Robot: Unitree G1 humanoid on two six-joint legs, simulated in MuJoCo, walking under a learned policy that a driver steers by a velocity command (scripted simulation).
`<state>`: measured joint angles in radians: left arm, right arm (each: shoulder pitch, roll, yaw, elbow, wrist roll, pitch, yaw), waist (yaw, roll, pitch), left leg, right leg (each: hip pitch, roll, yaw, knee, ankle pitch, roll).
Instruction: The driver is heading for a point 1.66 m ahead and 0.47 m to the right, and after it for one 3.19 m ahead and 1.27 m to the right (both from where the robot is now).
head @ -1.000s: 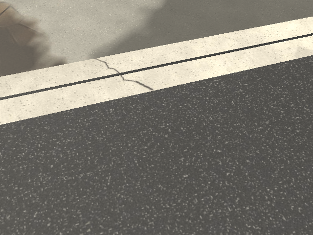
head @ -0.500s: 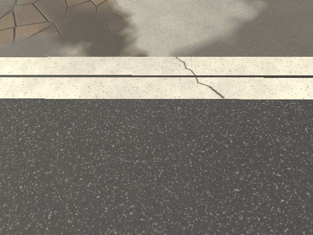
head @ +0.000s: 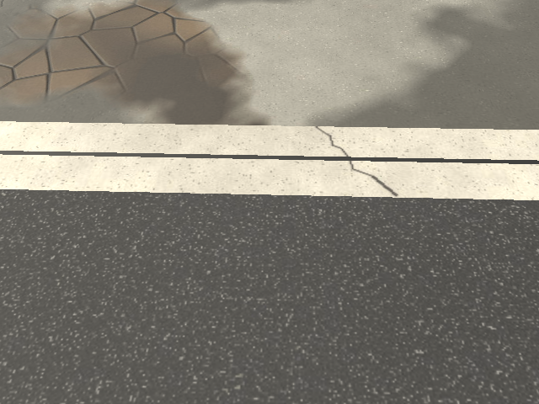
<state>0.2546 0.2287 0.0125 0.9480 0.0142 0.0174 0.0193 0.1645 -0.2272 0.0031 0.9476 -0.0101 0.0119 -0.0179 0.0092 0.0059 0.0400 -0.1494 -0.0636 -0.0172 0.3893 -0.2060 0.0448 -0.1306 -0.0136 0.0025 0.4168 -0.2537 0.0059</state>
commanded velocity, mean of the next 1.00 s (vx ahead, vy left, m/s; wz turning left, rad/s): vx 0.37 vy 0.00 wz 0.01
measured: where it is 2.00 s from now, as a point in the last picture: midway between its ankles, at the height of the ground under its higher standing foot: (291, 274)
